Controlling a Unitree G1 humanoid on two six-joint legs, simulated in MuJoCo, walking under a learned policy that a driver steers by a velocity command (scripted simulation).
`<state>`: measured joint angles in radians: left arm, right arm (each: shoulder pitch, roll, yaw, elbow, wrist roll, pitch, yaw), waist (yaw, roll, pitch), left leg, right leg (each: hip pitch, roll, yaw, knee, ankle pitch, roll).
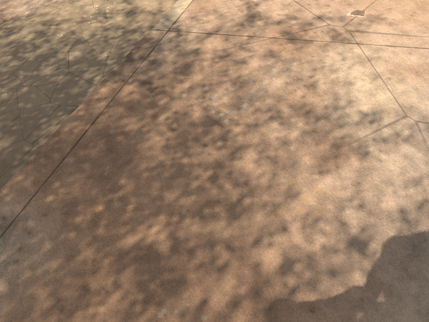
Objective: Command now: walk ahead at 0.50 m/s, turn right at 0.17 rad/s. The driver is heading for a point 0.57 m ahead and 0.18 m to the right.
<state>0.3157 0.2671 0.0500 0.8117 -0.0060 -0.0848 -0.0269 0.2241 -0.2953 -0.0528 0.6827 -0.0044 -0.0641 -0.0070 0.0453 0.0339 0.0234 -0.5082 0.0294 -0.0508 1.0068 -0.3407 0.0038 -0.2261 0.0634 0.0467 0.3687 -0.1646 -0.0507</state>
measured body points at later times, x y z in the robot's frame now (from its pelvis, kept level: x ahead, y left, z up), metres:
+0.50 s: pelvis +0.25 +0.03 +0.00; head +0.28 +0.03 +0.45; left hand +0.47 +0.27 -0.10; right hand +0.24 -0.26 -0.11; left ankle +0.25 +0.14 -0.74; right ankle +0.29 -0.14 -0.67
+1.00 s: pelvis +0.46 -0.11 +0.00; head +0.50 -0.15 +0.45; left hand +0.70 +0.07 -0.10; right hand +0.47 -0.43 -0.11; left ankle +0.62 +0.00 -0.68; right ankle +0.45 -0.18 -0.74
